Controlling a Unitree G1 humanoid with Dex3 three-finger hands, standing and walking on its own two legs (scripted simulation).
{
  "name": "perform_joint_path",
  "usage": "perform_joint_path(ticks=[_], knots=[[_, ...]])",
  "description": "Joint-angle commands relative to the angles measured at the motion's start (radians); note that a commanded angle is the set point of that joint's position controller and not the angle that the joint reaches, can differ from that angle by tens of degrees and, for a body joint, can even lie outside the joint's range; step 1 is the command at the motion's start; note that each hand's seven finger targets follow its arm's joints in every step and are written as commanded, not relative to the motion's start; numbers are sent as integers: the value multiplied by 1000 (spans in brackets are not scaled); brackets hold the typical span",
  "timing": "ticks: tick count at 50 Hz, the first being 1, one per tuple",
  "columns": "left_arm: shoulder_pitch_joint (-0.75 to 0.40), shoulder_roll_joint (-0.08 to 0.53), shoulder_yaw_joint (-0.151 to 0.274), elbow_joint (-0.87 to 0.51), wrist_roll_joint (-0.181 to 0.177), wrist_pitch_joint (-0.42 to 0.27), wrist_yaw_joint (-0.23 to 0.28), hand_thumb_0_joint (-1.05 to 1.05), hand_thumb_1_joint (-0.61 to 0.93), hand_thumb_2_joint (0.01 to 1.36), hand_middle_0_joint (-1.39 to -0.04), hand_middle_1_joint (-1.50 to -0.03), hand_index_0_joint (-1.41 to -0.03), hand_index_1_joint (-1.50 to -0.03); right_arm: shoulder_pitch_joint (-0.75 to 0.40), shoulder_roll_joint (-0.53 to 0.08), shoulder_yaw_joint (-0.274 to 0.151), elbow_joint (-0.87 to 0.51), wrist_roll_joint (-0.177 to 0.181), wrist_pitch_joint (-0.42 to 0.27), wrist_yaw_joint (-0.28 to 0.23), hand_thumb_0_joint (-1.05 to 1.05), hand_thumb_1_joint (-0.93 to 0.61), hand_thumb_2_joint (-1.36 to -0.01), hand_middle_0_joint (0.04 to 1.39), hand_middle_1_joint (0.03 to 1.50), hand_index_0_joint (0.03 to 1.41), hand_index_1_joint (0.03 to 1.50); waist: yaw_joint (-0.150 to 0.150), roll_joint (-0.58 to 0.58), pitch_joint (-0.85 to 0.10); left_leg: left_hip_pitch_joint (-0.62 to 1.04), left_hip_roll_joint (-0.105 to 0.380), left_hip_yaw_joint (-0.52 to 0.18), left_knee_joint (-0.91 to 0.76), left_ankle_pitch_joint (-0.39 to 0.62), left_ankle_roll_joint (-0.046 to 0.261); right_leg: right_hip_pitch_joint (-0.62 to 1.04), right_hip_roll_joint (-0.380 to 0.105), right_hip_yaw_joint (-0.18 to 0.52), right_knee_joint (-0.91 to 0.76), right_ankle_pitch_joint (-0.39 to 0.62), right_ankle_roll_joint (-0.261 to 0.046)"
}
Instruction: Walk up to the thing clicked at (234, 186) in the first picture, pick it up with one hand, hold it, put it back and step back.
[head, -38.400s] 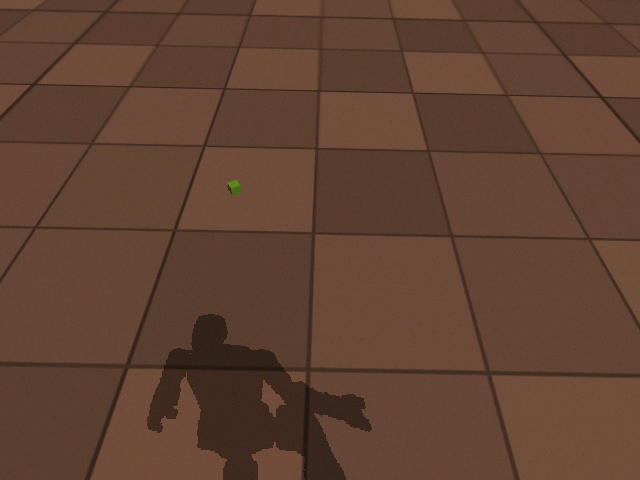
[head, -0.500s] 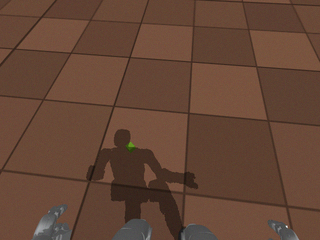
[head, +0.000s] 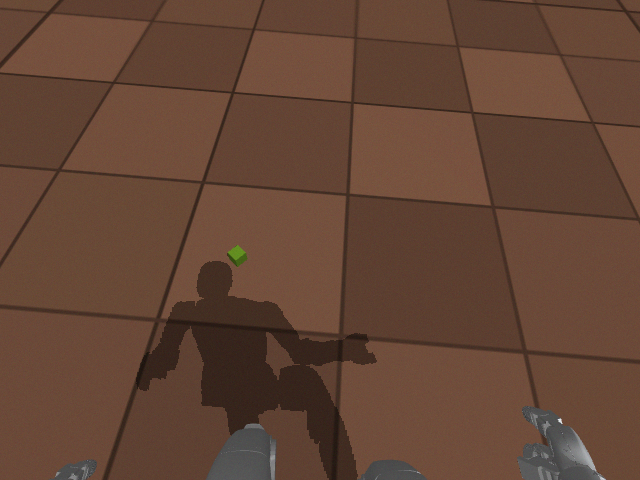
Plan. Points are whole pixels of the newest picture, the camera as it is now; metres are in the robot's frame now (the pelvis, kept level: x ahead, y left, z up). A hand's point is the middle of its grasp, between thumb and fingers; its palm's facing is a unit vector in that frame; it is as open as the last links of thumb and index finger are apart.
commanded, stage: step back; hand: left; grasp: from above
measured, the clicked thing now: (237, 255) +0.80 +0.30 -0.73
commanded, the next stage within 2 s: stand in 1.86 s
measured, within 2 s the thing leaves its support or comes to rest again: neither
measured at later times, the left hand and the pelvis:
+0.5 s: hand out of the picture -0.06 +0.26 -0.13, palm faces +0.10 -0.92 -0.38, open 7.4 cm; pelvis -0.17 -0.02 +0.01, yaw +5 degrees
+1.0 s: hand out of the picture -0.28 +0.23 -0.12, palm faces +0.15 -0.89 -0.43, open 7.4 cm; pelvis -0.29 -0.06 +0.01, yaw +7 degrees
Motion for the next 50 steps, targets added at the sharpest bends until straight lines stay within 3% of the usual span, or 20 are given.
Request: perform_joint_path(ticks=[1, 2, 3, 5, 12, 15, 16, 17, 18, 20, 22, 29, 33, 34, 35, 36, 39, 42, 46, 50], knots=[[101, 286, 84, -55, 27, -40, 6, 0, 900, 900, -200, -300, -200, -300, 12, -167, -51, -87, 24, 4, -15, 0, -900, -900, 200, 300, 200, 300, 9, -174, -194, -177, -117, -111, 158, -263, 38, 99, -246, 361, -348, 107, -130], [21, 376, 93, -94, 28, -36, 7, 0, 900, 900, -200, -300, -200, -300, -33, -194, -67, -85, 19, 9, -36, 0, -900, -900, 200, 300, 200, 300, 52, -298, -137, -90, -157, -139, 412, -437, 8, -192, -429, 529, -432, 104, -296], [-34, 323, 77, -115, 23, -42, 11, 0, 900, 900, -200, -300, -200, -300, -22, -226, -73, -67, 21, 12, -36, 0, -900, -900, 200, 300, 200, 300, 13, -199, -93, -64, -144, -213, 524, -383, 5, -254, -408, 478, -428, 117, -292], [-158, 229, 52, -132, 22, -44, 25, 0, 900, 900, -200, -300, -200, -300, 75, -208, -63, -20, 35, 3, -28, 0, -900, -900, 200, 300, 200, 300, -62, -98, -104, -77, -185, -201, 547, -274, 13, -161, -253, 190, -285, 376, -201], [-62, 219, 52, -136, 22, -30, 42, 0, 900, 900, -200, -300, -200, -300, 88, -179, -47, -25, 10, -13, -24, 0, -900, -900, 200, 300, 200, 300, 16, -186, -186, -39, -106, -83, 134, -323, 2, 128, -278, 159, -170, 568, -206], [-103, 213, 36, -146, 1, -12, 32, 0, 900, 900, -200, -300, -200, -300, 191, -173, -57, 26, 5, -21, -18, 0, -900, -900, 200, 300, 200, 300, -31, -123, -230, 154, -117, 5, -244, -35, 24, 83, -222, 95, -44, 509, -150], [-74, 179, 19, -148, 1, -5, 28, 0, 900, 900, -200, -300, -200, -300, 177, -216, -74, 26, -8, -22, -19, 0, -900, -900, 200, 300, 200, 300, -19, -40, -225, 239, -19, -155, -268, 42, 60, -77, -168, 78, 14, 351, -94], [-63, 136, 8, -156, -8, -5, 27, 0, 900, 900, -200, -300, -200, -300, 131, -325, -94, 4, -17, -20, -14, 0, -900, -900, 200, 300, 200, 300, -13, 208, -204, 277, 219, -474, -320, 151, 175, -293, 4, -44, 199, -10, -33], [-156, 183, 34, -160, -6, -5, 44, 0, 900, 900, -200, -300, -200, -300, 119, -394, -104, -17, -10, -22, -8, 0, -900, -900, 200, 300, 200, 300, -78, 255, -199, 96, 345, -611, -359, 229, 316, -211, 50, 28, 401, -262, -19], [-123, 175, 36, -123, -13, 3, 43, 0, 900, 900, -200, -300, -200, -300, 35, -297, -80, -12, -13, -31, -20, 0, -900, -900, 200, 300, 200, 300, -16, 93, -167, 83, 249, -408, -304, 307, 275, -221, 80, 149, 591, -170, -39], [-51, 176, 37, -84, -18, 4, 39, 0, 900, 900, -200, -300, -200, -300, -2, -262, -66, -23, -14, -30, -27, 0, -900, -900, 200, 300, 200, 300, 15, 121, -147, 63, 192, -295, -271, 305, 233, -227, 88, 130, 650, -104, -31], [-43, 159, 25, -76, 2, -18, 17, 0, 900, 900, -200, -300, -200, -300, 69, -254, -74, -24, -19, -11, -19, 0, -900, -900, 200, 300, 200, 300, -58, 175, -221, 267, 175, -254, -250, 106, 245, -158, 25, -10, 166, -114, 18], [140, 150, 32, 39, 8, -38, 9, 0, 900, 900, -200, -300, -200, -300, 9, -277, -77, -23, -10, 19, -4, 0, -900, -900, 200, 300, 200, 300, 15, 193, -252, 105, 136, -202, -215, -211, 165, 97, 36, -96, -261, 35, -46], [145, 193, 47, 45, 25, -46, 10, 0, 900, 900, -200, -300, -200, -300, 37, -225, -64, -24, -5, 20, -2, 0, -900, -900, 200, 300, 200, 300, 9, 66, -220, -41, 65, -159, -82, -304, 104, 139, -34, 70, -303, -45, -73], [103, 303, 74, 14, 34, -46, 10, 0, 900, 900, -200, -300, -200, -300, -23, -158, -48, -59, 2, 11, -7, 0, -900, -900, 200, 300, 200, 300, 46, -212, -145, -226, -127, -88, 120, -359, 28, 17, -271, 434, -441, -308, -165], [1, 377, 83, -25, 38, -46, 14, 0, 900, 900, -200, -300, -200, -300, -63, -200, -66, -50, -2, 14, -19, 0, -900, -900, 200, 300, 200, 300, 62, -234, -66, -119, -115, -191, 319, -369, -6, -276, -447, 603, -524, -432, -289], [-143, 245, 51, -53, 28, -70, 27, 0, 900, 900, -200, -300, -200, -300, 44, -202, -62, 15, 15, -1, -12, 0, -900, -900, 200, 300, 200, 300, -49, -42, -59, -131, -163, -202, 437, -195, 1, -155, -243, 216, -353, -5, -170], [-51, 242, 57, -34, 31, -84, 19, 0, 900, 900, -200, -300, -200, -300, 65, -212, -60, 34, 7, -14, 0, 0, -900, -900, 200, 300, 200, 300, 7, -129, -113, -137, -125, -148, 370, -195, -20, -6, -223, 192, -343, -88, -171], [-4, 271, 65, -10, 31, -85, 12, 0, 900, 900, -200, -300, -200, -300, 8, -202, -59, 36, -13, -33, 18, 0, -900, -900, 200, 300, 200, 300, 49, -173, -74, -69, -64, -93, 69, -302, -15, 17, -294, 253, -378, -291, -202], [-2, 199, 18, 2, 19, -67, -1, 0, 900, 900, -200, -300, -200, -300, 129, -181, -73, 119, -6, -64, 16, 0, -900, -900, 200, 300, 200, 300, -11, -66, -136, 348, -109, -33, -290, -106, 31, -128, -175, 47, -167, 6, -119]])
